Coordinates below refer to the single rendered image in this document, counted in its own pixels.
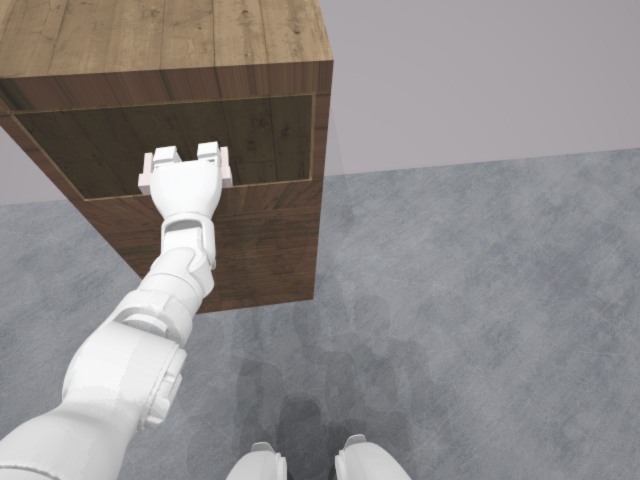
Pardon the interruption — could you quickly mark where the robot left shin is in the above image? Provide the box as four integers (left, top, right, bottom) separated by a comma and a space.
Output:
251, 442, 276, 455

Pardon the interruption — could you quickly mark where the robot left hand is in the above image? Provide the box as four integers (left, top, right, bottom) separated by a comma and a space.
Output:
149, 142, 222, 270

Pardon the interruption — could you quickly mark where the drawer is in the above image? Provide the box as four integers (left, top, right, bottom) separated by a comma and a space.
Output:
14, 92, 312, 199

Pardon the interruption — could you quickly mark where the handle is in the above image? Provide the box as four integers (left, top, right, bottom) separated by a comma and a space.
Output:
138, 147, 233, 195

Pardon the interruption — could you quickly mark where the left robot upper arm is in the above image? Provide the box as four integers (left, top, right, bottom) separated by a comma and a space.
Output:
0, 321, 187, 480

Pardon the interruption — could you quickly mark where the cabinet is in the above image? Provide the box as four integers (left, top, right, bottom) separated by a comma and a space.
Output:
0, 0, 334, 314

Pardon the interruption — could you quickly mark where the right robot thigh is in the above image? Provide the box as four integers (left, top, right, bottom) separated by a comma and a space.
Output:
335, 442, 411, 480

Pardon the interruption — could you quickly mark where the left robot forearm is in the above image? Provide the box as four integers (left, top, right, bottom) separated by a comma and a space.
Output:
62, 213, 216, 402

